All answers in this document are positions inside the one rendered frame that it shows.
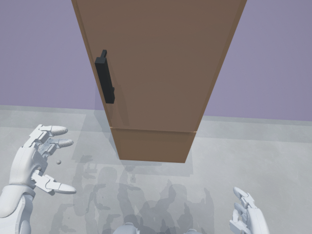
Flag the robot left forearm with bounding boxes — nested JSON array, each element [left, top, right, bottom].
[[0, 184, 36, 234]]

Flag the cupboard door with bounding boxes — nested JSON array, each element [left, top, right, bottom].
[[77, 0, 241, 132]]

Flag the handle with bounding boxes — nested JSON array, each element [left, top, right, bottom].
[[95, 50, 115, 104]]

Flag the right robot hand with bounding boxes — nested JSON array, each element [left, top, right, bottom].
[[230, 187, 270, 234]]

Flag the left robot hand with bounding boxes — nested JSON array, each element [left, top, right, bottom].
[[9, 124, 77, 196]]

